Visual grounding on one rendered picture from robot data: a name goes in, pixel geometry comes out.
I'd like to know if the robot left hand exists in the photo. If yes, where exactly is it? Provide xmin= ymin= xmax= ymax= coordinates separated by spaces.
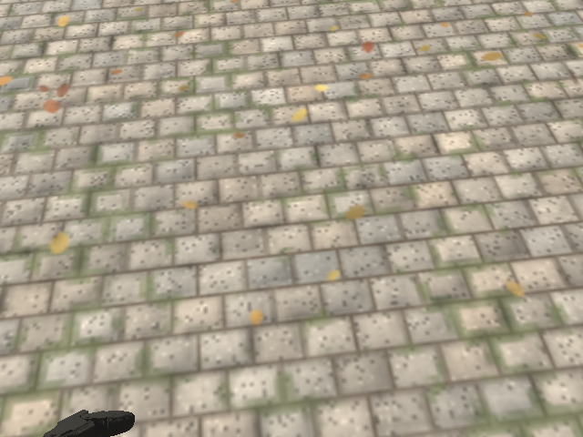
xmin=43 ymin=410 xmax=135 ymax=437

